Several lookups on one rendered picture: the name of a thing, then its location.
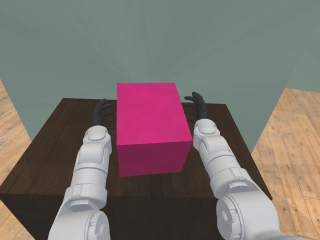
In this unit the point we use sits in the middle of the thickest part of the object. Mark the carton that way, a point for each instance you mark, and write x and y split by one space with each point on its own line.
152 133

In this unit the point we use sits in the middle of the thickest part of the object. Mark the robot left forearm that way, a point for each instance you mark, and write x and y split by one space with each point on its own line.
88 185

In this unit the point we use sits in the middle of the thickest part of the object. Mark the robot right forearm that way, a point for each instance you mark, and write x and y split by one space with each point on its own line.
226 175

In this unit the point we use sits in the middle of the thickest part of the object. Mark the left robot upper arm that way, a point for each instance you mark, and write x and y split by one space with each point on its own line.
82 225

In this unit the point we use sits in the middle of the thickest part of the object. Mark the right robot upper arm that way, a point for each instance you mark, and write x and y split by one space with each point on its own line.
249 215

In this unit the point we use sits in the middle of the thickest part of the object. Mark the pedestal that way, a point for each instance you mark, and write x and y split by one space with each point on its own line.
163 206

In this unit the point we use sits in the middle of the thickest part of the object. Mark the left robot hand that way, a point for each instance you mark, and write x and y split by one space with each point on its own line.
96 119

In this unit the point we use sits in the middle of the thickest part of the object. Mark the right robot hand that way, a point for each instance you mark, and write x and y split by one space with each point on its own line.
200 107

